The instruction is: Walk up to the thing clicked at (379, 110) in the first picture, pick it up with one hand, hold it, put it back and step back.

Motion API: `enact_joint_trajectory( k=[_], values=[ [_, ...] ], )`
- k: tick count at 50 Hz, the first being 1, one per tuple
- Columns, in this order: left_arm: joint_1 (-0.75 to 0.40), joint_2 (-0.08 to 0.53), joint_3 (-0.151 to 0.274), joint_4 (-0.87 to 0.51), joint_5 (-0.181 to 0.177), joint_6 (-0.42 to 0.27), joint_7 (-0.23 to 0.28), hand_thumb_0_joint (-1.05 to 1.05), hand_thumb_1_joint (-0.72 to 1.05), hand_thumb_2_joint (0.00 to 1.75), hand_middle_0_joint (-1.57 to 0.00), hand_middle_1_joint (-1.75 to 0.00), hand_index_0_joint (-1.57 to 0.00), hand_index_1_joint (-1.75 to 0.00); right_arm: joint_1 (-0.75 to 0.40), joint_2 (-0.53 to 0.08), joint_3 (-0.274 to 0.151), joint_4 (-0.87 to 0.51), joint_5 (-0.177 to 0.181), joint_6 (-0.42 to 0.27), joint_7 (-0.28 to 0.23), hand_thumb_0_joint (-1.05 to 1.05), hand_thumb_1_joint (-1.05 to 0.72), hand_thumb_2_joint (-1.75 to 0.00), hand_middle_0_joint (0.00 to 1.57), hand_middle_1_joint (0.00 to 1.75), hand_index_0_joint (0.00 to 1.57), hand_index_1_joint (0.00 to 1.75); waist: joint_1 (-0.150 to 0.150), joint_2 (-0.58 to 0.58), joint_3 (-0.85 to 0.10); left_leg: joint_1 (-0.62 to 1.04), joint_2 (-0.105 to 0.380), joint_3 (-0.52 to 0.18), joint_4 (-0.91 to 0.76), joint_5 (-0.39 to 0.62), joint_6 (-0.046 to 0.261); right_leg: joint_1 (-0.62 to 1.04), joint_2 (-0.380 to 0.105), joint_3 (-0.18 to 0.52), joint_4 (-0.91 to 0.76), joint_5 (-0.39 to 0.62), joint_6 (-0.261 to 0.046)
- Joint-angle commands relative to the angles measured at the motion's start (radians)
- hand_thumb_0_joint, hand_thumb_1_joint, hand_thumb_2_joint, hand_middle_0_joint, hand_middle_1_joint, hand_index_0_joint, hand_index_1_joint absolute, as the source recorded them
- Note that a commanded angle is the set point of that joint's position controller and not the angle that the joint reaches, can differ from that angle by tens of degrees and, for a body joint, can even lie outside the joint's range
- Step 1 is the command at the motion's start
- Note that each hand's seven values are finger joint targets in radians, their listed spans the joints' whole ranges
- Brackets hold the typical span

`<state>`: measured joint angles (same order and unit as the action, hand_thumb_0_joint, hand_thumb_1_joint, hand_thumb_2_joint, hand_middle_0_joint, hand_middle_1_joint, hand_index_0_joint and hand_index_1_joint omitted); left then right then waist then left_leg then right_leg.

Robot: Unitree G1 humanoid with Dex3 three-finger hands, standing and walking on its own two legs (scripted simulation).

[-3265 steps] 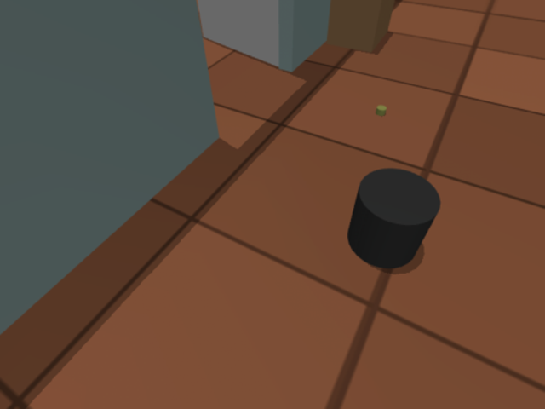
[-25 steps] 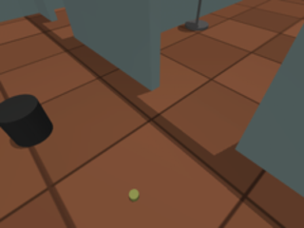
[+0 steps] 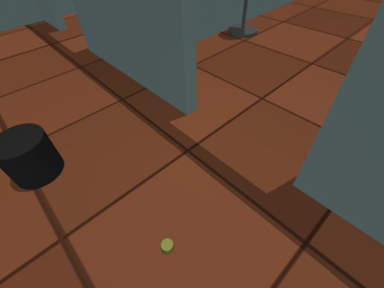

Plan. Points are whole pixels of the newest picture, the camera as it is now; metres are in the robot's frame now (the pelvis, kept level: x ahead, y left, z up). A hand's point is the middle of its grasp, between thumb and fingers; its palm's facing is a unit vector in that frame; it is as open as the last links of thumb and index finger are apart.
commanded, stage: stand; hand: left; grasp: from above
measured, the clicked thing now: (167, 246) +0.50 +0.18 -0.76
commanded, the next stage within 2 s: step back in 1.42 s
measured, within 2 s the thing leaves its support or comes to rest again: neither
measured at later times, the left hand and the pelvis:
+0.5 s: hand out of the picture +0.07 +0.20 -0.17, palm faces -0.02 -0.97 -0.26, open 7.4 cm; pelvis +0.02 -0.01 +0.00, yaw -1 degrees
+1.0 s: hand out of the picture +0.05 +0.22 -0.17, palm faces -0.03 -0.96 -0.27, open 7.4 cm; pelvis +0.01 +0.00 +0.00, yaw -1 degrees
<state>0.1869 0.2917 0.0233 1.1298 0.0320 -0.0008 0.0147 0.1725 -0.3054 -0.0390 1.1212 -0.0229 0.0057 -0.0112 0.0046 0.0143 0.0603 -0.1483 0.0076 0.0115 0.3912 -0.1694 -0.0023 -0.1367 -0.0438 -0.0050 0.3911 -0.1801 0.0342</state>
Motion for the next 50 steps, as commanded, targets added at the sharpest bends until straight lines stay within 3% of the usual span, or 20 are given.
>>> enact_joint_trajectory(
  k=[1,5,10,11,13,14,16,18,26,29,30,32,34,38,41,45,50],
  values=[
    [-0.024,0.183,0.036,-0.050,-0.006,-0.014,0.010,0.00,0.90,0.90,-0.20,-0.30,-0.20,-0.30,-0.046,-0.176,-0.025,-0.063,0.001,-0.025,-0.006,0.00,-0.90,-0.90,0.20,0.30,0.20,0.30,0.003,-0.009,-0.006,-0.022,0.093,-0.106,-0.119,-0.133,0.021,-0.042,-0.064,0.083,-0.096,-0.089,-0.048],
    [-0.037,0.175,0.033,-0.045,-0.010,-0.020,0.013,0.00,0.90,0.90,-0.20,-0.30,-0.20,-0.30,-0.044,-0.170,-0.017,-0.052,0.004,-0.029,-0.007,0.00,-0.90,-0.90,0.20,0.30,0.20,0.30,-0.003,-0.026,-0.042,0.033,0.102,-0.093,-0.092,0.006,0.028,-0.024,-0.073,0.081,-0.093,0.008,-0.049],
    [-0.031,0.152,0.025,-0.031,-0.015,-0.011,0.012,0.00,0.90,0.90,-0.20,-0.30,-0.20,-0.30,-0.026,-0.145,-0.003,-0.029,0.006,-0.022,-0.008,0.00,-0.90,-0.90,0.20,0.30,0.20,0.30,-0.004,-0.020,-0.015,0.015,0.092,-0.078,-0.105,-0.011,0.021,-0.022,-0.062,0.079,-0.101,0.017,-0.045],
    [-0.038,0.162,0.028,-0.036,-0.016,-0.013,0.012,0.00,0.90,0.90,-0.20,-0.30,-0.20,-0.30,-0.032,-0.156,-0.005,-0.031,0.005,-0.023,-0.009,0.00,-0.90,-0.90,0.20,0.30,0.20,0.30,-0.005,-0.012,-0.037,0.033,0.096,-0.072,-0.097,0.032,0.022,-0.002,-0.071,0.085,-0.096,0.070,-0.046],
    [-0.036,0.140,0.024,-0.026,-0.017,-0.011,0.014,0.00,0.90,0.90,-0.20,-0.30,-0.20,-0.30,-0.017,-0.123,0.004,-0.020,0.008,-0.022,-0.010,0.00,-0.90,-0.90,0.20,0.30,0.20,0.30,-0.007,-0.027,-0.046,0.041,0.098,-0.069,-0.097,0.072,0.021,0.005,-0.068,0.077,-0.082,0.094,-0.047],
    [-0.023,0.140,0.024,-0.023,-0.016,-0.010,0.015,0.00,0.90,0.90,-0.20,-0.30,-0.20,-0.30,-0.031,-0.142,0.000,-0.022,0.008,-0.023,-0.012,0.00,-0.90,-0.90,0.20,0.30,0.20,0.30,0.000,-0.026,-0.041,0.055,0.103,-0.072,-0.091,0.088,0.021,-0.010,-0.068,0.076,-0.087,0.103,-0.044],
    [-0.018,0.112,0.017,-0.012,-0.016,-0.007,0.015,0.00,0.90,0.90,-0.20,-0.30,-0.20,-0.30,-0.018,-0.105,0.008,-0.005,0.009,-0.019,-0.013,0.00,-0.90,-0.90,0.20,0.30,0.20,0.30,-0.002,-0.034,-0.035,0.048,0.098,-0.066,-0.096,0.095,0.016,-0.007,-0.061,0.071,-0.088,0.110,-0.044],
    [-0.037,0.128,0.023,-0.020,-0.016,-0.008,0.016,0.00,0.90,0.90,-0.20,-0.30,-0.20,-0.30,-0.014,-0.129,0.003,-0.007,0.007,-0.019,-0.015,0.00,-0.90,-0.90,0.20,0.30,0.20,0.30,-0.007,-0.015,-0.032,0.037,0.098,-0.060,-0.096,0.081,0.017,0.004,-0.066,0.080,-0.091,0.111,-0.042],
    [-0.024,0.104,0.023,-0.015,-0.012,-0.011,0.019,0.00,0.90,0.90,-0.20,-0.30,-0.20,-0.30,-0.021,-0.111,-0.002,-0.002,0.006,-0.021,-0.016,0.00,-0.90,-0.90,0.20,0.30,0.20,0.30,-0.004,-0.019,-0.052,0.054,0.104,-0.056,-0.078,0.138,0.017,0.011,-0.064,0.069,-0.082,0.162,-0.040],
    [-0.016,0.076,0.018,-0.005,-0.009,-0.006,0.019,0.00,0.90,0.90,-0.20,-0.30,-0.20,-0.30,-0.020,-0.084,0.000,0.004,0.006,-0.016,-0.017,0.00,-0.90,-0.90,0.20,0.30,0.20,0.30,-0.005,-0.022,-0.009,0.031,0.100,-0.058,-0.099,0.059,0.016,-0.025,-0.054,0.066,-0.096,0.067,-0.040],
    [-0.015,0.089,0.021,-0.008,-0.011,-0.008,0.019,0.00,0.90,0.90,-0.20,-0.30,-0.20,-0.30,-0.015,-0.097,-0.004,0.004,0.004,-0.017,-0.017,0.00,-0.90,-0.90,0.20,0.30,0.20,0.30,-0.005,-0.022,-0.019,0.044,0.099,-0.055,-0.090,0.067,0.015,-0.020,-0.059,0.074,-0.099,0.084,-0.039],
    [-0.018,0.094,0.023,-0.013,-0.009,-0.008,0.017,0.00,0.90,0.90,-0.20,-0.30,-0.20,-0.30,-0.006,-0.100,-0.005,0.007,0.004,-0.015,-0.016,0.00,-0.90,-0.90,0.20,0.30,0.20,0.30,-0.007,-0.011,0.014,0.009,0.094,-0.057,-0.106,-0.020,0.015,-0.042,-0.051,0.075,-0.113,0.005,-0.038],
    [-0.012,0.083,0.022,-0.009,-0.010,-0.010,0.018,0.00,0.90,0.90,-0.20,-0.30,-0.20,-0.30,-0.009,-0.077,-0.005,0.007,0.005,-0.016,-0.016,0.00,-0.90,-0.90,0.20,0.30,0.20,0.30,-0.008,-0.021,-0.030,0.042,0.101,-0.057,-0.090,0.047,0.018,-0.020,-0.057,0.074,-0.092,0.063,-0.044],
    [-0.024,0.103,0.028,-0.019,-0.009,-0.012,0.018,0.00,0.90,0.90,-0.20,-0.30,-0.20,-0.30,-0.005,-0.097,-0.010,-0.001,0.004,-0.019,-0.014,0.00,-0.90,-0.90,0.20,0.30,0.20,0.30,-0.013,-0.014,-0.002,0.011,0.099,-0.062,-0.107,-0.009,0.021,-0.028,-0.055,0.078,-0.096,0.018,-0.042],
    [-0.015,0.107,0.029,-0.026,-0.008,-0.013,0.017,0.00,0.90,0.90,-0.20,-0.30,-0.20,-0.30,-0.010,-0.111,-0.015,-0.008,0.003,-0.022,-0.015,0.00,-0.90,-0.90,0.20,0.30,0.20,0.30,-0.009,-0.007,-0.024,0.030,0.104,-0.065,-0.100,0.021,0.022,-0.022,-0.060,0.080,-0.090,0.032,-0.045],
    [-0.005,0.107,0.027,-0.027,-0.007,-0.012,0.017,0.00,0.90,0.90,-0.20,-0.30,-0.20,-0.30,-0.001,-0.109,-0.016,-0.011,0.003,-0.021,-0.013,0.00,-0.90,-0.90,0.20,0.30,0.20,0.30,-0.011,-0.011,-0.013,0.009,0.103,-0.070,-0.098,0.005,0.024,-0.022,-0.057,0.075,-0.087,0.023,-0.041],
    [-0.015,0.128,0.029,-0.040,-0.008,-0.012,0.012,0.00,0.90,0.90,-0.20,-0.30,-0.20,-0.30,0.003,-0.120,-0.019,-0.020,0.002,-0.022,-0.011,0.00,-0.90,-0.90,0.20,0.30,0.20,0.30,-0.016,-0.016,0.016,-0.023,0.106,-0.082,-0.122,-0.091,0.026,-0.043,-0.053,0.075,-0.084,-0.053,-0.044]
  ],
)
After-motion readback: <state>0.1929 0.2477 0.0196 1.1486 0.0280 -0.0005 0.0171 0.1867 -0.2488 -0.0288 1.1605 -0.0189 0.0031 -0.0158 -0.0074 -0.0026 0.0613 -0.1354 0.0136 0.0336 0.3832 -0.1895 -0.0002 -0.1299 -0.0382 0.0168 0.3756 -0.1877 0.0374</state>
